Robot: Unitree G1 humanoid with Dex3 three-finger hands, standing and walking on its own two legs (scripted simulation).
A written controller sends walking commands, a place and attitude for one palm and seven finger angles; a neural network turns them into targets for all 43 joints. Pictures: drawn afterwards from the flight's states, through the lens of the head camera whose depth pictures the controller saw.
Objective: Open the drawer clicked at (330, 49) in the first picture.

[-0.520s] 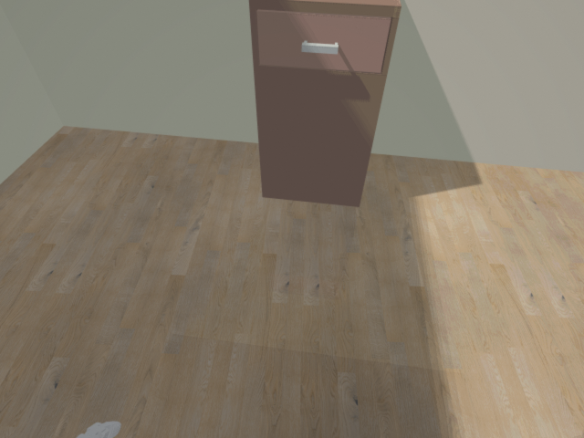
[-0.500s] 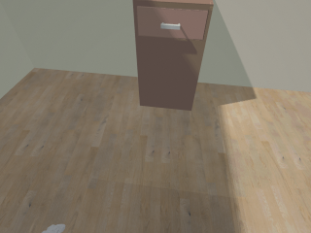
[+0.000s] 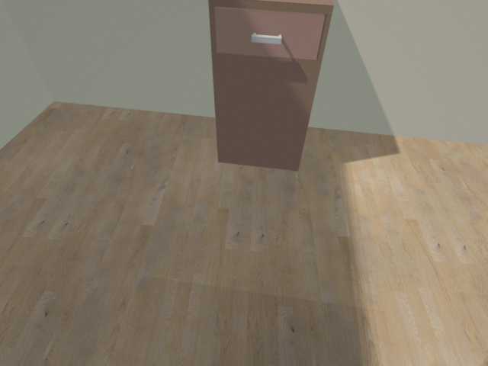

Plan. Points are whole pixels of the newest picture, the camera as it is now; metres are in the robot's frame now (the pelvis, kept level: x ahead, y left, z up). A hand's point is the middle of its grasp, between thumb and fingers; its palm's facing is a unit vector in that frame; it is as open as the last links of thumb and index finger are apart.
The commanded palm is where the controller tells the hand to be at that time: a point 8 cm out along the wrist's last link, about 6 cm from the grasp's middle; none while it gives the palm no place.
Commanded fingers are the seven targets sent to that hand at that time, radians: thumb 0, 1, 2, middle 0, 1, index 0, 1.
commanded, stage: stand and wait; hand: left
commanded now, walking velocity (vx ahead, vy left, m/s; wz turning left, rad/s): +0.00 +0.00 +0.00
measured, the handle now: (266, 37) +1.34 -0.02 +0.00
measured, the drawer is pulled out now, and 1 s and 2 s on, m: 0.00 0.00 0.00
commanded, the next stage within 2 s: look at it before walking up in 0.30 s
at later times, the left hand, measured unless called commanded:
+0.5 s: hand out of the picture +0.06 +0.25 -0.16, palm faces -0.03 -0.94 -0.33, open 7.3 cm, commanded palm none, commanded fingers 0.00 0.90 0.90 -0.20 -0.30 -0.20 -0.30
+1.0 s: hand out of the picture +0.07 +0.25 -0.15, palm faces -0.03 -0.94 -0.33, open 7.3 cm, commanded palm none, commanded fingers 0.00 0.90 0.90 -0.20 -0.30 -0.20 -0.30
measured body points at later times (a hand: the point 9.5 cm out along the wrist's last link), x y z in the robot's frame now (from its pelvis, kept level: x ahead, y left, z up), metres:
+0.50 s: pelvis -0.01 +0.00 +0.00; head -0.01 +0.00 +0.45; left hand +0.07 +0.29 -0.13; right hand +0.06 -0.29 -0.13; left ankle +0.01 +0.13 -0.74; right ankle +0.00 -0.12 -0.74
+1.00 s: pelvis +0.01 +0.00 +0.00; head +0.01 +0.00 +0.45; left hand +0.07 +0.30 -0.13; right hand +0.08 -0.29 -0.13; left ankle +0.01 +0.13 -0.74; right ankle +0.00 -0.12 -0.74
